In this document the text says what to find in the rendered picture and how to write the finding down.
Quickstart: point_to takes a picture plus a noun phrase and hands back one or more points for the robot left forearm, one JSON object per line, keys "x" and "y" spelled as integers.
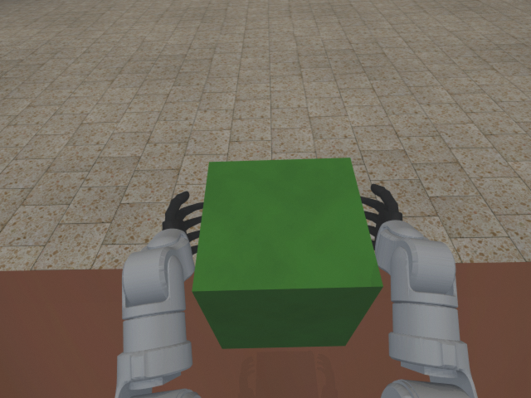
{"x": 156, "y": 348}

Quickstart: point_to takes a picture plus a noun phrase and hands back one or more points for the robot right forearm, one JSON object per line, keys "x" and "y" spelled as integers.
{"x": 426, "y": 334}

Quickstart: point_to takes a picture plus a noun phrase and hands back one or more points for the carton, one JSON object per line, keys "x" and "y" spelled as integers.
{"x": 284, "y": 257}

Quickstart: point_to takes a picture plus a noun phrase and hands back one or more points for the right robot upper arm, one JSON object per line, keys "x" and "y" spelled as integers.
{"x": 422, "y": 389}

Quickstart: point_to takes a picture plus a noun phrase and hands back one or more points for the robot left hand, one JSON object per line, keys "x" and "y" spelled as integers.
{"x": 174, "y": 217}

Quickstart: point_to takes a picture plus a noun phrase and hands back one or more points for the robot right hand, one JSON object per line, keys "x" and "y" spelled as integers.
{"x": 388, "y": 210}

